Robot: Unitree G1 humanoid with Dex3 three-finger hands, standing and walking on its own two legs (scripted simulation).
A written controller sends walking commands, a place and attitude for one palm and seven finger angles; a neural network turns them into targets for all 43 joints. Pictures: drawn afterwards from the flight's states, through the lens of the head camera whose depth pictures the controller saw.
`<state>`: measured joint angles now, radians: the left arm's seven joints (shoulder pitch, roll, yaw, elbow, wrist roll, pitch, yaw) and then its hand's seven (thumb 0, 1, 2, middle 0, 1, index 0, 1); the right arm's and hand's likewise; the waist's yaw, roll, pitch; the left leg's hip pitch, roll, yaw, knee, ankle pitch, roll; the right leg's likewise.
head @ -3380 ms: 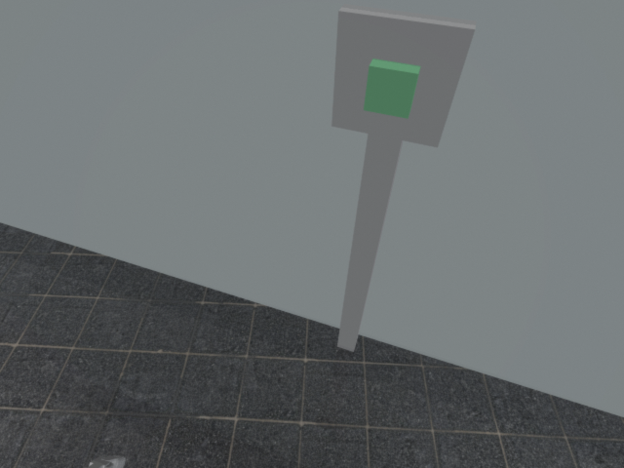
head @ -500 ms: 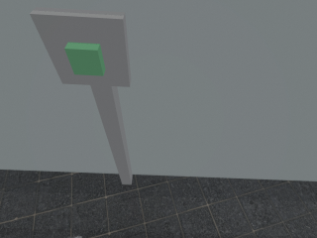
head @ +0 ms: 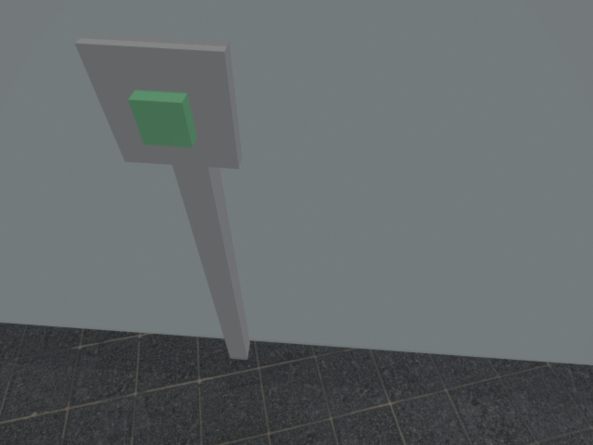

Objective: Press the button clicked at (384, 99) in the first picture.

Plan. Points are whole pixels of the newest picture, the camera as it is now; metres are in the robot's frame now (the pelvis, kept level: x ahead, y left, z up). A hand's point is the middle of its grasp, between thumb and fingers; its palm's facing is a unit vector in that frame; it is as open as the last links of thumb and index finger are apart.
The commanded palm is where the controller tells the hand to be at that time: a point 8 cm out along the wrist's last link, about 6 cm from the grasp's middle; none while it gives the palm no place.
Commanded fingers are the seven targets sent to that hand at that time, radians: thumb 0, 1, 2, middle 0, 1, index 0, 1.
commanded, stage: look again from close up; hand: left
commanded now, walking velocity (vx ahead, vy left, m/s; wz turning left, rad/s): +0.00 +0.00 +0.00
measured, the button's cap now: (165, 118) +0.47 +0.21 +0.20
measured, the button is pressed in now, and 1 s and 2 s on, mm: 0 0 0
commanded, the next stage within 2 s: raise the hand and make a fist in 0.46 s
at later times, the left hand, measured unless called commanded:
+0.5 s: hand out of the picture +0.01 +0.17 -0.17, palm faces +0.02 -0.98 -0.21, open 7.4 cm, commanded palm none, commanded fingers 0.00 0.90 0.90 -0.20 -0.30 -0.20 -0.30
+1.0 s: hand (175, 417) +0.16 +0.16 -0.02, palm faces +0.07 -1.00 +0.00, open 5.3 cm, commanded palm +0.14 +0.22 +0.00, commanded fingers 0.00 0.90 0.90 -0.83 -0.99 -0.83 -0.99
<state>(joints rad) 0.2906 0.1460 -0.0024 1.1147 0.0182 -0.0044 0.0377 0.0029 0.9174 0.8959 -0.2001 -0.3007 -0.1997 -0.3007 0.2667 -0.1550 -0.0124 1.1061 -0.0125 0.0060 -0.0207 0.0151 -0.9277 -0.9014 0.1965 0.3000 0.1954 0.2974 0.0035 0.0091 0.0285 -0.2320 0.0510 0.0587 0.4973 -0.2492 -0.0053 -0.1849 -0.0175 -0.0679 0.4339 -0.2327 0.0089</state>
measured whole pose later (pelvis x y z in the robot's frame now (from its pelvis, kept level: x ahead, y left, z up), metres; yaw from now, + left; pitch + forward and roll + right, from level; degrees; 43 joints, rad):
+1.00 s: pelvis +0.00 -0.03 -0.05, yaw +2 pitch +8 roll +0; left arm 0.55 0.17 0.15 0.01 -0.25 -0.40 -0.31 0.01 0.90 0.90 -0.57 -0.71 -0.58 -0.71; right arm 0.13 -0.26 -0.08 0.49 0.03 -0.23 -0.04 0.01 -0.91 -0.90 0.19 0.30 0.19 0.30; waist 0.03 -0.02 -0.12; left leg -0.61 0.05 0.01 0.93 -0.45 -0.03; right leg -0.59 -0.04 -0.09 0.94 -0.49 -0.02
